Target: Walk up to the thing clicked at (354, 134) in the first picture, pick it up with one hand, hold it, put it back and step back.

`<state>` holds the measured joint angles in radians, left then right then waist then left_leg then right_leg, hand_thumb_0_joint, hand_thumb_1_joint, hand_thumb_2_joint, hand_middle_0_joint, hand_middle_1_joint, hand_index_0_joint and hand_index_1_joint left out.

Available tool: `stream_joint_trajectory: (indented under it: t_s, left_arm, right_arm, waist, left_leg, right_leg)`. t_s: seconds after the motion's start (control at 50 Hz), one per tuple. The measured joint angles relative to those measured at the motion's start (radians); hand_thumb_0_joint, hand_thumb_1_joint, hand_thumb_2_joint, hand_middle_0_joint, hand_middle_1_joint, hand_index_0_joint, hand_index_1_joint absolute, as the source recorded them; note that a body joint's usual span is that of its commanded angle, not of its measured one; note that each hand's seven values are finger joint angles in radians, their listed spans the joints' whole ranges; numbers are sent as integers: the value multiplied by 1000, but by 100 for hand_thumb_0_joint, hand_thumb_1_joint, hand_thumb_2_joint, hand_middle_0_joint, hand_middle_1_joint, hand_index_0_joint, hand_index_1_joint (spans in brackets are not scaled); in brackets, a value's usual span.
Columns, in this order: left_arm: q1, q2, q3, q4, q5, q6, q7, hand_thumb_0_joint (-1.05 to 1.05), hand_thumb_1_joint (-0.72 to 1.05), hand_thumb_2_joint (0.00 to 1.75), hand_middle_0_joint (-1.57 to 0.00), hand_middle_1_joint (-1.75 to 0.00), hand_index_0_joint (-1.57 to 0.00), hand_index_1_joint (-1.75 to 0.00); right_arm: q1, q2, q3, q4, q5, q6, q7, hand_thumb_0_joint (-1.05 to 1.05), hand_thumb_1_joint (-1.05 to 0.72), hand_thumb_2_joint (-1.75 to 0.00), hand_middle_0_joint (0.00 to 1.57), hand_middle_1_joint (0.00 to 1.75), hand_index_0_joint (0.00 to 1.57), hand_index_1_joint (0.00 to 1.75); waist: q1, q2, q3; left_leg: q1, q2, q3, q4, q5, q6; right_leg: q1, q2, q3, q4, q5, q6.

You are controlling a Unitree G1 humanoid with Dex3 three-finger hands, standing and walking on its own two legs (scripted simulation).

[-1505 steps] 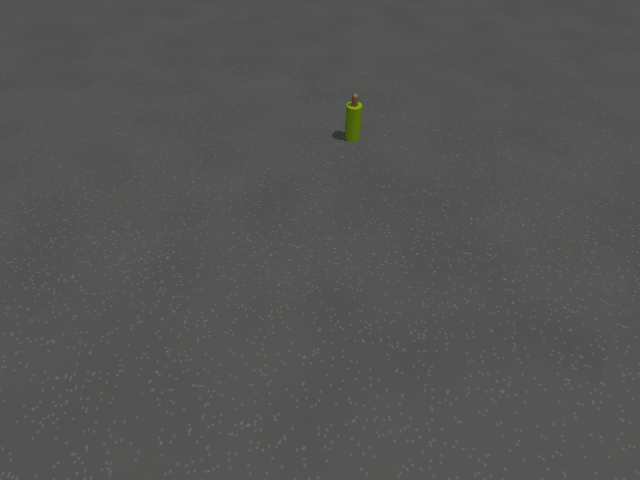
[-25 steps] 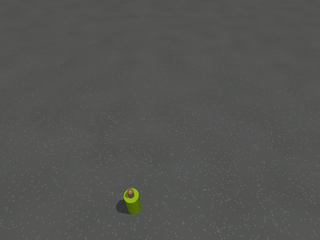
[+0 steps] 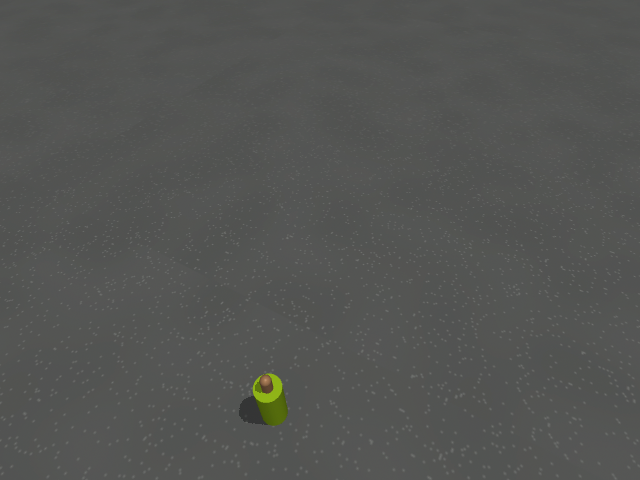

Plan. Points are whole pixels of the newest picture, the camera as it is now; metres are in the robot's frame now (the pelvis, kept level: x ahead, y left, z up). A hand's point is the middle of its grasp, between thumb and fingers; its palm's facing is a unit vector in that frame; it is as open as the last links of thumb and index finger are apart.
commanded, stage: stand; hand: left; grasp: from the side
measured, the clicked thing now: (270, 396) +0.47 +0.18 -0.65
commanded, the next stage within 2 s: step back in 1.16 s
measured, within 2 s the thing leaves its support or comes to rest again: neither
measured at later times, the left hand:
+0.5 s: hand out of the picture +0.09 +0.24 -0.15, palm faces -0.02 -0.94 -0.34, open 7.4 cm
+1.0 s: hand out of the picture +0.10 +0.24 -0.15, palm faces -0.03 -0.94 -0.34, open 7.4 cm
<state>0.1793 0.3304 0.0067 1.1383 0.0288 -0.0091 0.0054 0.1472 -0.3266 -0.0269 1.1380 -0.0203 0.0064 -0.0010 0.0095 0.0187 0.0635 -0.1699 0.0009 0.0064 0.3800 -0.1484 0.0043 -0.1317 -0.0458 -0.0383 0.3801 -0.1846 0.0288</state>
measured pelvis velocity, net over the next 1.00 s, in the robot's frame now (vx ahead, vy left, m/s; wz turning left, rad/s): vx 0.03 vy -0.01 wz -0.01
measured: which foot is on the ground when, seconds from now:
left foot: down 0.00-1.00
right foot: down 0.00-1.00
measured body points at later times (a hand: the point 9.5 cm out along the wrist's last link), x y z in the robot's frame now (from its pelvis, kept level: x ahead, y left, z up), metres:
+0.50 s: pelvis +0.02 -0.01 +0.00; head +0.03 -0.01 +0.45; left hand +0.10 +0.29 -0.13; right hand +0.09 -0.30 -0.14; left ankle +0.04 +0.12 -0.74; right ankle +0.02 -0.14 -0.74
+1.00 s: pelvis +0.03 -0.01 +0.00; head +0.04 -0.01 +0.45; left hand +0.11 +0.29 -0.13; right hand +0.10 -0.31 -0.13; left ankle +0.04 +0.12 -0.74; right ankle +0.02 -0.14 -0.74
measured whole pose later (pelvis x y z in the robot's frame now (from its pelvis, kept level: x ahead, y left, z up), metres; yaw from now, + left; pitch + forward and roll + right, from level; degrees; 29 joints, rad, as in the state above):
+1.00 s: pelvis +0.03 -0.01 +0.00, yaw -1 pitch -3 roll +0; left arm 0.11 0.33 0.01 1.14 0.02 -0.01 0.00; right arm 0.10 -0.34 -0.01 1.16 -0.01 -0.01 0.00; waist 0.00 0.01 0.05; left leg -0.11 0.01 0.01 0.31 -0.16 -0.01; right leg -0.08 -0.03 -0.03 0.31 -0.19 0.02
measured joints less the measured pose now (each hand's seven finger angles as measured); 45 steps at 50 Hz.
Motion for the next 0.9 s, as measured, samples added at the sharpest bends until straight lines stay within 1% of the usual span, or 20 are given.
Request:
stream_joint_trajectory:
  t_s: [0.48,0.9]
  left_arm:
    - [-66,-8,4,6,-8,-5,-4,1,90,90,-21,-30,-20,-30]
    - [-74,2,6,3,-11,0,-6,1,90,90,-20,-30,-20,-30]
  right_arm:
    - [-35,-6,13,17,5,-12,-4,0,-90,-90,20,30,20,30]
    - [-44,-9,13,20,6,-14,-3,0,-90,-90,20,30,20,30]
  waist:
    - [-8,-8,-5]
    - [-9,-12,-10]
  left_leg:
    - [43,13,7,-49,-5,-12]
    - [59,12,8,-67,-9,-14]
  right_leg:
    - [39,13,6,-49,-2,-9]
    - [54,13,6,-66,-6,-9]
